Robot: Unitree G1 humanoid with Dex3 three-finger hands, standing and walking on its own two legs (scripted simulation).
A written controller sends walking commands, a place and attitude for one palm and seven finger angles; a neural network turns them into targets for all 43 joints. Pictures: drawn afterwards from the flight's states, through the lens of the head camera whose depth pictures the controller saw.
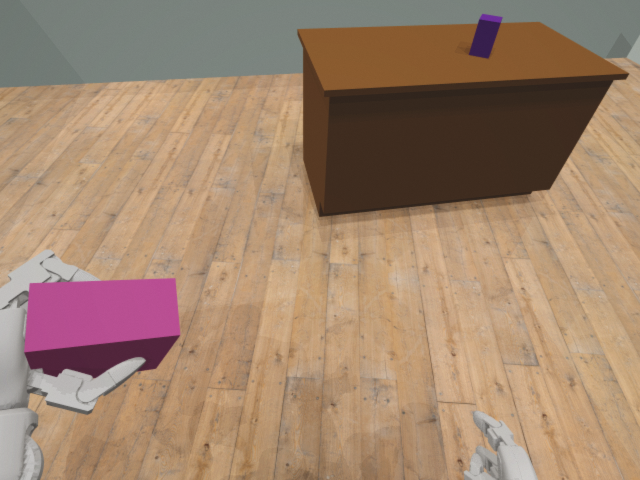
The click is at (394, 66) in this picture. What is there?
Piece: table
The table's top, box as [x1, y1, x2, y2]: [297, 22, 629, 96]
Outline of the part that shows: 629,73 540,22 501,23 488,58 482,58 468,54 477,24 297,29 297,34 324,96 625,79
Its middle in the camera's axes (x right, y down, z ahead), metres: +0.53 -0.75 +1.57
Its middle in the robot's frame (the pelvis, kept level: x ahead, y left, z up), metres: +1.70 -0.44 -0.11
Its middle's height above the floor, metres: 0.66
